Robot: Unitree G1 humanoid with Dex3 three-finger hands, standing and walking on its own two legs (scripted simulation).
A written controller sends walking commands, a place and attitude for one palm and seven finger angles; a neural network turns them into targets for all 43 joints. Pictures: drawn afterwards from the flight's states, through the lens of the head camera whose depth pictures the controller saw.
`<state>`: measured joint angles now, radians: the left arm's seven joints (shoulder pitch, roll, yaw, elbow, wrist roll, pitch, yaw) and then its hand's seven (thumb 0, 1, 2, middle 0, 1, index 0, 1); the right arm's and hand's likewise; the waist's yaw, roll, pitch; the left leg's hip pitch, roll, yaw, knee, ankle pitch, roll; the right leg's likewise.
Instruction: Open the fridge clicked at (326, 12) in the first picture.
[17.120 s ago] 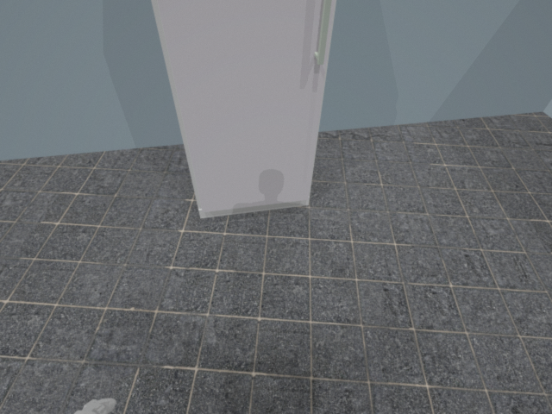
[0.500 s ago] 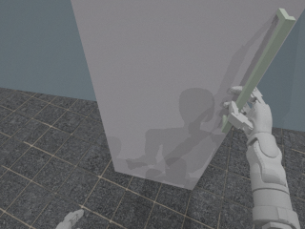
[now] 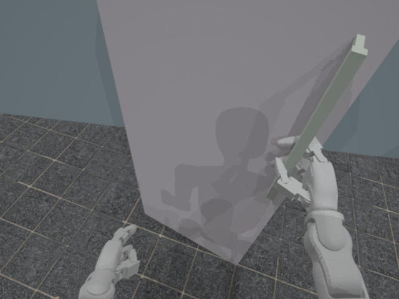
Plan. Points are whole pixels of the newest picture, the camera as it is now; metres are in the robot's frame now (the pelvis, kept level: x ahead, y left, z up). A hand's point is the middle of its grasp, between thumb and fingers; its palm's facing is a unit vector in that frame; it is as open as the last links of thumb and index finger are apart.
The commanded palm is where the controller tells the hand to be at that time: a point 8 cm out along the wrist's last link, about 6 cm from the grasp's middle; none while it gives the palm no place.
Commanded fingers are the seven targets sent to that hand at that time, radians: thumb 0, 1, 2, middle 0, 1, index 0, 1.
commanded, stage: walk backward, drawing the door open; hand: right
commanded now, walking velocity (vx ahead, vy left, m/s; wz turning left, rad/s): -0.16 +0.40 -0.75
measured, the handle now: (303, 138) +0.37 -0.13 +0.18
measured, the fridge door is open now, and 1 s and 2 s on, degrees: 23 68 87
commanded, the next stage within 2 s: stop walking and hold the door back in 1.32 s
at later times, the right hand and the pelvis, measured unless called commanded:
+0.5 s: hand (202, 256) +0.17 +0.03 +0.12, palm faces +0.04 +0.98 -0.18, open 6.2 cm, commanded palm +0.14 -0.02 +0.13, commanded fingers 0.00 -0.90 -0.90 0.45 1.40 0.45 1.40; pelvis -0.10 +0.15 +0.00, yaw -17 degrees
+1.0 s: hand (67, 292) +0.11 +0.19 +0.12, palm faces +0.49 +0.85 -0.19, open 6.2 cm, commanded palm +0.06 +0.16 +0.13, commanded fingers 0.00 -0.90 -0.90 0.45 1.40 0.45 1.40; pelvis -0.07 +0.40 -0.03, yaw -46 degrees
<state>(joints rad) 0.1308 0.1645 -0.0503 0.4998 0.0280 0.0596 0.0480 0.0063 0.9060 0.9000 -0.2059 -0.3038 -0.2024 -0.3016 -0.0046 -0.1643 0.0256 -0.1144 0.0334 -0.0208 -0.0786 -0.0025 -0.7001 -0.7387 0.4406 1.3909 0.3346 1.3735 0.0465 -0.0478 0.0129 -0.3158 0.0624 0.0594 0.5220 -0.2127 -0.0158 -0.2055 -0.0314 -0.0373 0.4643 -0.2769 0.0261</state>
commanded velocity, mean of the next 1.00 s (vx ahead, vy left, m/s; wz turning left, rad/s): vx -0.16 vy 0.40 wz -0.75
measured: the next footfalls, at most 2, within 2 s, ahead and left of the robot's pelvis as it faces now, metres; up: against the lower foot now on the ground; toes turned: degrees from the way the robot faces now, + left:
right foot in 0.32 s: -0.04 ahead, -0.05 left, +0.00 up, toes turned -11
left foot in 0.56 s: -0.02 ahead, +0.30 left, +0.00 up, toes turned -20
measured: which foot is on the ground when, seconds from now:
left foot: down 0.00-0.30, up 0.32-0.54, down 0.56-0.76, up 0.78-0.96, down 0.98-1.00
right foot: down 0.00-0.14, up 0.16-0.30, down 0.32-0.58, up 0.60-0.76, down 0.78-0.96, up 0.98-1.00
